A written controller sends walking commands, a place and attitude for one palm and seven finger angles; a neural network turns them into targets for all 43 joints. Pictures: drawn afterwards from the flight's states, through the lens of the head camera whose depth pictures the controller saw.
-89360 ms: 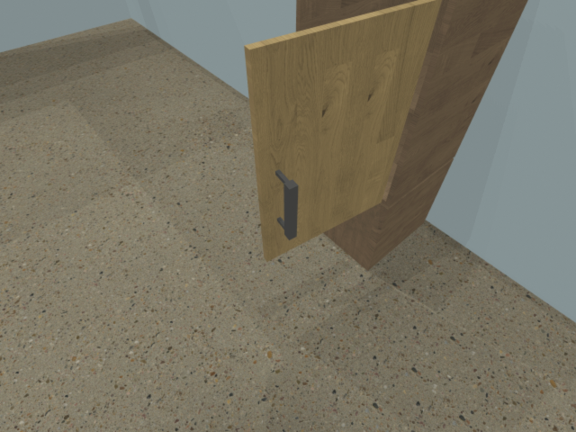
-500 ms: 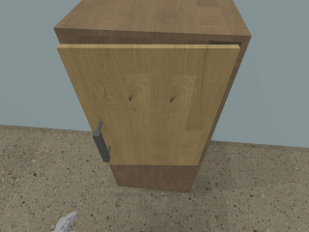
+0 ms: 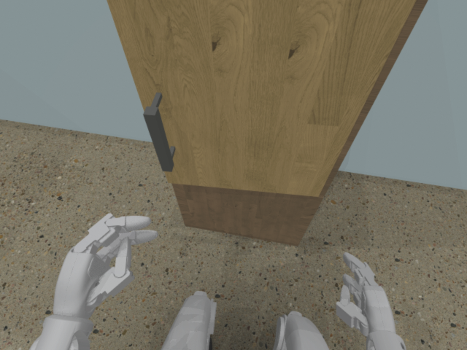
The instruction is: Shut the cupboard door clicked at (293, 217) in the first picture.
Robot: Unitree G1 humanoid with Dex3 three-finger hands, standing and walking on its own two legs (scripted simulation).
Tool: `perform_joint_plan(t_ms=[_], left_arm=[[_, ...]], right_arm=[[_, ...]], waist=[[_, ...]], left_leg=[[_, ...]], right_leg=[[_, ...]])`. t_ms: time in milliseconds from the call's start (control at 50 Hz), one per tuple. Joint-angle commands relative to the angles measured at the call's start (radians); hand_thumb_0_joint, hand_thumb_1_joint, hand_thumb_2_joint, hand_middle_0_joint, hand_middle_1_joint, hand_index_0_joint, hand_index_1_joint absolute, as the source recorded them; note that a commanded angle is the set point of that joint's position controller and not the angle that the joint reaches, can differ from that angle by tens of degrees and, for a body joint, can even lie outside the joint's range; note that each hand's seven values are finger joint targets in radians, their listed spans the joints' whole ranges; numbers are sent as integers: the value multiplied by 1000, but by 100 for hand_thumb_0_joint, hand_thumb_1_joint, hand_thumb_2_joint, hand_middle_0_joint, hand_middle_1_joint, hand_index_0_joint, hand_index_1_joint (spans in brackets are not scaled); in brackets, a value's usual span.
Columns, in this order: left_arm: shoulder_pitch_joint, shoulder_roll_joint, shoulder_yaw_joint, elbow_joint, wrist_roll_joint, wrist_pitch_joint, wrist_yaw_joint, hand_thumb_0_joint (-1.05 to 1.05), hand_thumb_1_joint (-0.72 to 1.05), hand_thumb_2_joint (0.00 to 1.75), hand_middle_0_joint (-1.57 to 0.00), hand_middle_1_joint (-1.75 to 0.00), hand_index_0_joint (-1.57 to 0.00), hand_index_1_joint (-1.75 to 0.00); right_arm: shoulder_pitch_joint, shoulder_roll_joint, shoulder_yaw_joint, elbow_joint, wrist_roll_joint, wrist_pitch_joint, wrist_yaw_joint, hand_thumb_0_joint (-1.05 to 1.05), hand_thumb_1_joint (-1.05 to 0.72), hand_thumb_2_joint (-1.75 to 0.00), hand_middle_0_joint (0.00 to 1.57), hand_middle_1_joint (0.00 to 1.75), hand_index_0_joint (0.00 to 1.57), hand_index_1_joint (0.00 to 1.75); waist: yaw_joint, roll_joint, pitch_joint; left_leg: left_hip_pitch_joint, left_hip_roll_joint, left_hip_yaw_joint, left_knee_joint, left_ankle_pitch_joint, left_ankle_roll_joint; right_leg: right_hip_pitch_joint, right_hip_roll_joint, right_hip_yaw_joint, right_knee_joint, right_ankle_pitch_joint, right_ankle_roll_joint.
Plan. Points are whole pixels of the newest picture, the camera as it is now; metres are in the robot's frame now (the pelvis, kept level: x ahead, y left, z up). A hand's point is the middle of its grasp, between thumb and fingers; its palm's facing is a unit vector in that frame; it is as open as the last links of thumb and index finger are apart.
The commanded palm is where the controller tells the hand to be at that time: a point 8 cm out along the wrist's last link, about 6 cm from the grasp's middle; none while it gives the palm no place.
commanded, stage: raise the hand and make a fist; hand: left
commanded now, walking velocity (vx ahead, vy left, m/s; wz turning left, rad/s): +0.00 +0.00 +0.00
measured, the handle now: (163, 135) +0.51 +0.22 +0.02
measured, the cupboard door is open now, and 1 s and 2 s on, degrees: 5 5 5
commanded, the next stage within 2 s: bring the fist close to the handle in 1.30 s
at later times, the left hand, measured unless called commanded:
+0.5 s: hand (118, 253) +0.24 +0.21 +0.06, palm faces +0.00 -1.00 -0.03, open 3.2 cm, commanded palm +0.22 +0.26 +0.06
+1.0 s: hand (116, 245) +0.25 +0.21 +0.06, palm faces -0.02 -1.00 -0.04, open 3.1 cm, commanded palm +0.23 +0.26 +0.06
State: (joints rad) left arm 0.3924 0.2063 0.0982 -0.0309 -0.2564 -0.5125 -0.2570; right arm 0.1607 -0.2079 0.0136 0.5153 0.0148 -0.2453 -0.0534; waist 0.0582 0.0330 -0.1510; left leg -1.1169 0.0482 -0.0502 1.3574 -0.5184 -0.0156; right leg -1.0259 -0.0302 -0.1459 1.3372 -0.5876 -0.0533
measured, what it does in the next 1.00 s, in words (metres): stands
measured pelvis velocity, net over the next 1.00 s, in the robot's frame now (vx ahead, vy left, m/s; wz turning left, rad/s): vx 0.02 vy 0.03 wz -0.02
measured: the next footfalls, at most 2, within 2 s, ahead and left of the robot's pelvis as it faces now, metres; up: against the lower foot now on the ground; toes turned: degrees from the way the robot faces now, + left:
none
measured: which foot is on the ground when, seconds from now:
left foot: down 0.00-1.00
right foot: down 0.00-1.00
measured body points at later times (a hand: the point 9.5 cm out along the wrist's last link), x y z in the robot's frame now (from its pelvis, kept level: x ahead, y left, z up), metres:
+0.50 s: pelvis +0.02 +0.03 +0.01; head +0.10 +0.05 +0.45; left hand +0.23 +0.26 +0.06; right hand +0.21 -0.21 -0.06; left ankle +0.07 +0.13 -0.61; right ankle +0.04 -0.10 -0.61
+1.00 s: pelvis +0.02 +0.03 +0.01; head +0.10 +0.04 +0.45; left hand +0.25 +0.27 +0.06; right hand +0.21 -0.21 -0.07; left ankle +0.07 +0.13 -0.61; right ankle +0.04 -0.10 -0.61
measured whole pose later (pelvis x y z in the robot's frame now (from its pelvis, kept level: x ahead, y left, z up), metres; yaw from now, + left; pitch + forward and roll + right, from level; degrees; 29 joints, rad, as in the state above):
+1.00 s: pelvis +0.02 +0.03 +0.01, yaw -1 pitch +18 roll -4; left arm 0.38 0.24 0.15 -0.03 -0.27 -0.41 -0.25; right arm 0.23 -0.24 0.01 0.49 0.01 -0.14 -0.04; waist 0.01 0.04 -0.18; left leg -1.11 0.04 -0.02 1.34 -0.55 0.02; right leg -1.01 -0.03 -0.11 1.28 -0.59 -0.01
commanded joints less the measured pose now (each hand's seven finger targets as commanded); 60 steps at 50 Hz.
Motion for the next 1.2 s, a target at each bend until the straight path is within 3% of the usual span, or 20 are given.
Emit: perform_joint_plan(t_ms=[0, 20, 80, 120, 160, 240, 280, 340, 420, 460, 620, 720, 900, 1100, 1180], left_arm=[[-51, 114, 59, -146, -25, 74, -21, 0, 90, 90, -77, -92, -77, -92], [-32, 130, 93, -143, -29, 94, -8, 0, 90, 90, -79, -94, -79, -94], [-6, 124, 124, -225, -32, 91, 40, 0, 90, 90, -84, -100, -84, -100], [11, 115, 122, -223, -22, 67, 72, 0, 90, 90, -88, -104, -88, -104], [13, 82, 89, -214, -14, 33, 87, 0, 90, 90, -92, -108, -92, -108], [20, 77, 50, -195, 3, -10, 75, 0, 90, 90, -99, -116, -99, -116], [27, 77, 49, -175, 0, -15, 64, 0, 90, 90, -102, -120, -102, -120], [9, 93, 57, -233, -2, -26, 62, 0, 90, 90, -108, -126, -108, -126], [22, 108, 78, -250, -1, -16, 71, 0, 90, 90, -115, -134, -115, -134], [27, 89, 57, -258, 4, -9, 71, 0, 90, 90, -119, -138, -119, -138], [-9, 110, 76, -217, 0, 32, 43, 0, 90, 90, -130, -150, -130, -150], [-19, 131, 102, -245, -14, 26, 30, 0, 90, 90, -130, -150, -130, -150], [-30, 132, 113, -205, -38, 31, 4, 0, 90, 90, -130, -150, -130, -150], [-15, 131, 120, -196, -40, 13, 22, 0, 90, 90, -130, -150, -130, -150], [-26, 131, 111, -199, -37, 4, 20, 0, 90, 90, -130, -150, -130, -150]], right_arm=[[-3, -144, -71, -148, 21, -43, -28, 0, -90, -90, 20, 30, 20, 30], [-13, -138, -71, -146, 22, -39, -30, 0, -90, -90, 20, 30, 20, 30], [-12, -121, -73, -150, 13, -32, -21, 0, -90, -90, 20, 30, 20, 30], [-15, -118, -74, -145, 6, -27, -17, 0, -90, -90, 20, 30, 20, 30], [-8, -123, -76, -136, 0, -25, -11, 0, -90, -90, 20, 30, 20, 30], [8, -143, -80, -136, -4, -20, -8, 0, -90, -90, 20, 30, 20, 30], [16, -148, -82, -140, -3, -14, -9, 0, -90, -90, 20, 30, 20, 30], [18, -158, -81, -152, -3, -10, -9, 0, -90, -90, 20, 30, 20, 30], [29, -158, -83, -159, -7, 8, -7, 0, -90, -90, 20, 30, 20, 30], [32, -156, -81, -166, -7, 18, -2, 0, -90, -90, 20, 30, 20, 30], [40, -162, -70, -181, -8, 46, -4, 0, -90, -90, 20, 30, 20, 30], [38, -161, -67, -184, -9, 43, -2, 0, -90, -90, 20, 30, 20, 30], [36, -163, -67, -180, -1, 41, -3, 0, -90, -90, 20, 30, 20, 30], [38, -160, -73, -173, 1, 38, -4, 0, -90, -90, 20, 30, 20, 30], [36, -161, -73, -174, 2, 39, -5, 0, -90, -90, 20, 30, 20, 30]], waist=[[-53, -55, -201], [-34, -55, -213], [-9, -31, -284], [-11, -34, -257], [-30, -31, -235], [-48, -14, -217], [-51, -31, -208], [-40, 28, -244], [-40, 34, -269], [-44, 47, -265], [-60, 28, -230], [-49, 46, -271], [-50, 24, -254], [-52, -3, -253], [-54, 13, -245]], left_leg=[[109, -44, 22, -186, 16, 44], [120, -43, 17, -198, 35, 44], [179, -40, 12, -228, 130, 40], [194, -37, 3, -248, 146, 39], [200, -38, 1, -249, 143, 37], [215, -38, -8, -263, 120, 36], [209, -39, -9, -265, 100, 35], [250, -38, -23, -285, 104, 30], [275, -35, -31, -283, 156, 28], [298, -32, -33, -288, 173, 22], [260, -36, -35, -277, 132, 26], [274, -37, -33, -263, 180, 24], [228, -43, -16, -249, 148, 28], [202, -44, 1, -233, 145, 32], [199, -44, 5, -230, 135, 34]], right_leg=[[155, 20, 224, -374, -132, 36], [174, 25, 214, -367, -112, 33], [218, 27, 171, -318, 36, 30], [194, 38, 130, -290, 81, 25], [157, 37, 115, -274, 101, 28], [107, 41, 89, -250, 102, 22], [102, 42, 88, -252, 91, 23], [92, 45, 72, -225, 111, 16], [100, 54, 61, -210, 166, 15], [93, 53, 54, -207, 182, 16], [93, 62, 58, -223, 163, 16], [110, 64, 61, -213, 196, 13], [125, 58, 81, -234, 161, 16], [138, 53, 101, -245, 146, 21], [132, 50, 109, -250, 132, 21]])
